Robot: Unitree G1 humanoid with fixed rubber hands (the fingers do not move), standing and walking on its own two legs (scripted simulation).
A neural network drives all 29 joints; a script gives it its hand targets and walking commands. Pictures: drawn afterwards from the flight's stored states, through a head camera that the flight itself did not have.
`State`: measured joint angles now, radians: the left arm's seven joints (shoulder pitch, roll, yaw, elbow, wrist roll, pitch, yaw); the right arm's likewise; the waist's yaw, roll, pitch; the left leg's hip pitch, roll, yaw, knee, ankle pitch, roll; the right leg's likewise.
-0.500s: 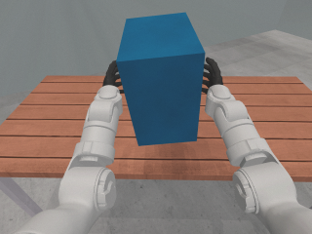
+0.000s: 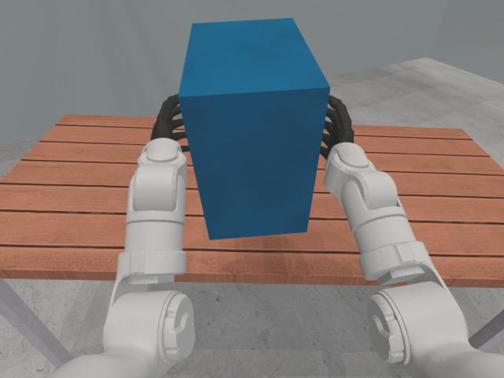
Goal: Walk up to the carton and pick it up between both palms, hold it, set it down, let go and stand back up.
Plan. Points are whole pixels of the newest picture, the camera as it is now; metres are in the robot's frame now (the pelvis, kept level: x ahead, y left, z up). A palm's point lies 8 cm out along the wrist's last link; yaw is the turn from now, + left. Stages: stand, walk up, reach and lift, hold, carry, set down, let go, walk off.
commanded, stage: reach and lift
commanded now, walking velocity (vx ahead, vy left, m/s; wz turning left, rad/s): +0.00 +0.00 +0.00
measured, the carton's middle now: (250, 130) +0.45 -0.02 +0.21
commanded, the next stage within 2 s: hold in 0.72 s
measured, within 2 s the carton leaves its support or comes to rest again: neither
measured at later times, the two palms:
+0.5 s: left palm (167, 137) +0.39 +0.11 +0.24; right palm (341, 138) +0.37 -0.14 +0.24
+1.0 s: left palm (155, 122) +0.38 +0.12 +0.27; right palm (341, 124) +0.37 -0.13 +0.27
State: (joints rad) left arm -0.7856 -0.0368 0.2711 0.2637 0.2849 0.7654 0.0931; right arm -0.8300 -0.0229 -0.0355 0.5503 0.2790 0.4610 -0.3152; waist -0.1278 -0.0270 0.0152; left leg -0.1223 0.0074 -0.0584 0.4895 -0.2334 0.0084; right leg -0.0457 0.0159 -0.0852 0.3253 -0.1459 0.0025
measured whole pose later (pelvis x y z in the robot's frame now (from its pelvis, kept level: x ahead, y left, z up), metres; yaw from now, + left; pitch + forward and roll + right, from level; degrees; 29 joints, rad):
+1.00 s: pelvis +0.01 -0.01 +0.00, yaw +0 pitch -10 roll -2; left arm -0.84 -0.04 0.33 0.23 0.35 0.90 0.05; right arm -0.90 -0.05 0.03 0.55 0.36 0.59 -0.38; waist -0.11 -0.01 -0.02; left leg -0.03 0.01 -0.06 0.45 -0.24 0.00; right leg 0.04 0.03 -0.06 0.29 -0.16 -0.01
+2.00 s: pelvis +0.01 -0.02 +0.00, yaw +1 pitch -9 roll -1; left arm -0.91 -0.01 0.40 0.30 0.37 0.91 -0.02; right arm -0.96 -0.02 0.00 0.56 0.33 0.64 -0.43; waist -0.10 -0.02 -0.03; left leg -0.04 0.01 -0.08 0.41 -0.21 -0.02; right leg 0.01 0.04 -0.07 0.31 -0.16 -0.03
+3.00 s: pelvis +0.00 -0.02 +0.00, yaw +1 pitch -10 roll -1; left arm -0.94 -0.01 0.41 0.34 0.41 0.89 -0.02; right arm -0.99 -0.01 -0.04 0.62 0.30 0.63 -0.41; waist -0.10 -0.02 -0.03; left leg -0.04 0.01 -0.08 0.41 -0.20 -0.02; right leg 0.01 0.03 -0.06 0.32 -0.16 -0.02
